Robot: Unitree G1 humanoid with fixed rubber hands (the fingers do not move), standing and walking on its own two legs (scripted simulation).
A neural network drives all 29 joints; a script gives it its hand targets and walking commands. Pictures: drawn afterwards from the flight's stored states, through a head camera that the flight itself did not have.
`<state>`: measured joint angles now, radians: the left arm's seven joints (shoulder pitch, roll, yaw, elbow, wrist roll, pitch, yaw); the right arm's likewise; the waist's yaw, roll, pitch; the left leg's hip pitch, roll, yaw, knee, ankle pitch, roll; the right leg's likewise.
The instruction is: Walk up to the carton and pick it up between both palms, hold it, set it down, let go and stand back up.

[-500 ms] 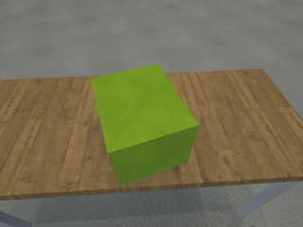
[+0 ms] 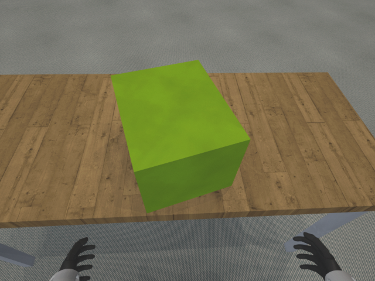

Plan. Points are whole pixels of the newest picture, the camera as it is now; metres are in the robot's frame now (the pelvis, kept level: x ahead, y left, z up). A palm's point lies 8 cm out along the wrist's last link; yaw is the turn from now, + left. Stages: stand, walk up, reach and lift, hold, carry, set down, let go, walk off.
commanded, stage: reach and lift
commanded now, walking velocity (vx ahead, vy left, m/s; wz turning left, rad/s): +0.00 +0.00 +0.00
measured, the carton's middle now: (173, 133) +0.43 +0.04 +0.03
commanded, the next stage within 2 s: none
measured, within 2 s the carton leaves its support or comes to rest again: neither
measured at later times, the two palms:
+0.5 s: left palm (73, 265) +0.16 +0.23 -0.04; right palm (321, 263) +0.15 -0.26 -0.04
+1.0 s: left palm (79, 257) +0.17 +0.21 -0.01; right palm (320, 240) +0.18 -0.26 +0.00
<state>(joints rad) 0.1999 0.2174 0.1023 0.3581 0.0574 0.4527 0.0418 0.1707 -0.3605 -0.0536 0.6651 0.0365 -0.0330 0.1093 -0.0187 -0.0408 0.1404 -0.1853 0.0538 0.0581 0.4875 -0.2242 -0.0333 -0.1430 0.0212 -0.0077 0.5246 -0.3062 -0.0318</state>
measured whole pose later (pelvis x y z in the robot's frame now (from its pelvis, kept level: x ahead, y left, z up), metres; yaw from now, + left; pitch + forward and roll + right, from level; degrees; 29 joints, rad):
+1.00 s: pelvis +0.03 -0.01 +0.01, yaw +0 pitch -2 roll +1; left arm 0.45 0.10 0.04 0.08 -0.01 0.05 0.18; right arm 0.38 -0.37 0.01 0.32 0.27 -0.20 0.15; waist 0.03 -0.04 0.03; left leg -0.10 0.06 0.06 0.31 -0.17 -0.05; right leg -0.06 0.03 0.00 0.35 -0.25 -0.04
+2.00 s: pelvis +0.00 -0.02 +0.01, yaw +0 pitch -1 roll +1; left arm 0.04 0.06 0.14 -0.13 -0.10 0.41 0.19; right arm -0.10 -0.42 0.05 0.23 0.39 0.07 0.07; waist 0.07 -0.02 0.05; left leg -0.15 0.07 0.06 0.25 -0.09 -0.05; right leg -0.14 0.04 0.00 0.35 -0.21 -0.05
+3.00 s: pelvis +0.00 -0.01 +0.01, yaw +0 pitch +11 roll +0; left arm -0.59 0.16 0.19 0.16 -0.14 0.60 0.18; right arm -0.81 -0.53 0.11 0.68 0.46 0.23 0.07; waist 0.13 0.00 -0.04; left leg -0.41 0.08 0.04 0.32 -0.09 -0.05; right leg -0.37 0.05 -0.02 0.35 -0.17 -0.05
